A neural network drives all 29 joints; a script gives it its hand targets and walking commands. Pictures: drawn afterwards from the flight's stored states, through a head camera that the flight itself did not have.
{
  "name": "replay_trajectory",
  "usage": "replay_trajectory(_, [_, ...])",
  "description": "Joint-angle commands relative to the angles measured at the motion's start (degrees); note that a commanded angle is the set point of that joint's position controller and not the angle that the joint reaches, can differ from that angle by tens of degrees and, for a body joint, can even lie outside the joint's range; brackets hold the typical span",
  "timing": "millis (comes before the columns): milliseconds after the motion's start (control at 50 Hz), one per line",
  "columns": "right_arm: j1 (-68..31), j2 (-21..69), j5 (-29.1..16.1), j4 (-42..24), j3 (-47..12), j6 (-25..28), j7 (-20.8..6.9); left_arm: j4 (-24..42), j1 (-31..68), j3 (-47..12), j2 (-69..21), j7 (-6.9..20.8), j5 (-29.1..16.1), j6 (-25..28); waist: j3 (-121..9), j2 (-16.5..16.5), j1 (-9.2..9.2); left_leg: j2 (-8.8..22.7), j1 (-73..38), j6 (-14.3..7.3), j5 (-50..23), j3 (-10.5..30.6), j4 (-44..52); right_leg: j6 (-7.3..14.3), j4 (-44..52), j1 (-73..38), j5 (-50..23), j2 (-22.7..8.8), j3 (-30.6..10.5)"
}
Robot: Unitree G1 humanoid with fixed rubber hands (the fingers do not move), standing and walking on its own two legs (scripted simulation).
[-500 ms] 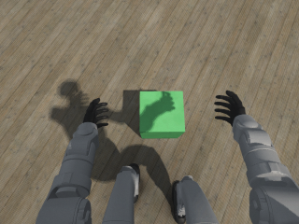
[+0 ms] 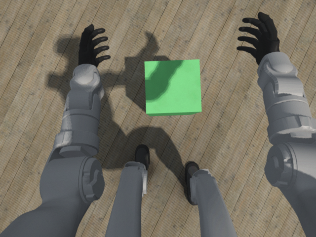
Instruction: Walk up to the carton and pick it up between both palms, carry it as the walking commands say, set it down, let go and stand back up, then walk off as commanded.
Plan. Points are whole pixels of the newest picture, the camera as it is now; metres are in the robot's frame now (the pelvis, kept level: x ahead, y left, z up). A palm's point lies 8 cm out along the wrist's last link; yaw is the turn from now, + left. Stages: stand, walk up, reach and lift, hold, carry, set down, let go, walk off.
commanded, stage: reach and lift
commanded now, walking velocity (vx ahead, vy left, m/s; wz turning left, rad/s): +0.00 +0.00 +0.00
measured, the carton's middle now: (171, 91) +0.50 +0.00 -0.53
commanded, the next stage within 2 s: none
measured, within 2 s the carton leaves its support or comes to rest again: neither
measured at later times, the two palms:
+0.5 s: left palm (106, 76) +0.48 +0.20 -0.23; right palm (238, 69) +0.52 -0.17 -0.22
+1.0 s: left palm (120, 86) +0.49 +0.19 -0.37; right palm (221, 82) +0.51 -0.17 -0.37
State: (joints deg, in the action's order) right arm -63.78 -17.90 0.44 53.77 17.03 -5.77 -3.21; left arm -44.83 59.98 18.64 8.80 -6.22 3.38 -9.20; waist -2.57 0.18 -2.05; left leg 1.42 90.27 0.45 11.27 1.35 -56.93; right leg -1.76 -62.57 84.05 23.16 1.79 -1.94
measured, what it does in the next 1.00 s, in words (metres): lowers itself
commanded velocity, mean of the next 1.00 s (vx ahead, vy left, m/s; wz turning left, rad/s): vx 0.00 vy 0.00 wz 0.00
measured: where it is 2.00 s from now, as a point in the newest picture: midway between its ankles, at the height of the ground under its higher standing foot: (166, 181)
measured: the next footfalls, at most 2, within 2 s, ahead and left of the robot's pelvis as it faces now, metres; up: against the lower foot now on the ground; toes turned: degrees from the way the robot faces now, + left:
none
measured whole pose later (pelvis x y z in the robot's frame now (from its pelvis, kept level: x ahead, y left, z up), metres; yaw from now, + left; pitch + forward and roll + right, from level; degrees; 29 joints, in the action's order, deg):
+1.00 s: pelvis -0.04 -0.01 -0.22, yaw -1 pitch +47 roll -1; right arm -77.9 -19.9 -7.2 58.6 7.3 -6.4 5.0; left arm -55.9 74.6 15.9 14.8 -7.7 -4.6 -5.6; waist 6.4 0.4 -2.8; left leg 0.0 130.1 2.4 22.8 3.0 -106.2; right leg -2.9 -113.8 123.1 37.5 4.5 -2.7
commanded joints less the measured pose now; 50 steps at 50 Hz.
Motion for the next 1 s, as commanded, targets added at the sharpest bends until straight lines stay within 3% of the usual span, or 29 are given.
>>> replay_trajectory(0, [-9.32,-6.54,1.67,-7.08,2.07,1.38,0.47,6.16,8.76,1.77,2.98,0.99,1.37,1.84,-60.3,-0.04,1.2,-3.44,-58.89,0.53,-28.31,-0.17,-3.65,-0.11,8.34,-4.5,-19.19,3.41,4.94])
replay_trajectory(100, [-8.57,-3.19,3.08,-9.58,2.31,1.46,0.82,6.74,8.15,4.26,2.97,2.69,3.05,2.92,-58.37,0.97,0.7,-3.52,-50.63,0.18,-26.81,-1.18,-3.85,-0.57,7.56,-4.58,-20.85,2.8,4.51])
replay_trajectory(200, [-10.5,-0.57,3.59,-7.99,1.91,1.28,1.77,3.29,9.88,5.66,3.28,3.58,3.63,3.86,-54.67,1.9,-0.02,-3.79,-38.46,0.38,-20.21,-2.34,-8.35,-0.74,2.6,0.44,-17.06,2.68,4.17])
replay_trajectory(320, [-12.48,-0.8,2.95,-7.28,0.64,0.76,3.85,1.0,11.35,5.58,5.03,3.03,2.57,4.22,-58.71,2.61,-0.71,-4.68,-30.74,1.07,-16.94,-3.81,-17.94,-1.36,-7.0,4.79,-14.34,3.68,4.85])
replay_trajectory(440, [-13.35,-2.46,0.93,-10.38,-1.89,-0.04,5.59,4.06,12.54,3.01,6.77,2.01,-0.36,3.66,-65.71,1.97,-0.9,-4.98,-28.26,1.84,-18.53,-4.69,-26.23,-1.61,-15.21,7.79,-14.77,4.39,5.73])
replay_trajectory(540, [-16.98,-4.67,-1.46,-12.13,-3.9,-0.96,6.53,6.02,15.91,0.68,8.53,1.0,-3.41,2.61,-66.94,1.69,-0.9,-4.71,-25.34,2.09,-15.07,-5.09,-31.39,-1.36,-20.68,10.71,-11.09,4.25,6.39])
replay_trajectory(740, [-23.99,-6.89,-5.44,-4.73,-6.77,-1.55,7.1,-0.85,23.23,-0.88,10.55,-0.62,-5.76,2.2,-59.84,1.29,-1.36,-3.6,-17.45,2.1,-5.15,-5.34,-39.62,-0.89,-29.41,19.31,-1.2,2.94,6.45])
replay_trajectory(980, [-29.45,-9.13,-8.25,-0.33,-9.79,0.94,8.61,-6.04,28.55,-3.01,12.68,-1.76,-8.75,5.27,-56.23,1.17,-1.33,-2.63,-14.12,2.04,-5.71,-4.48,-49.4,-1.03,-39.17,24.08,0.01,1.85,5.74])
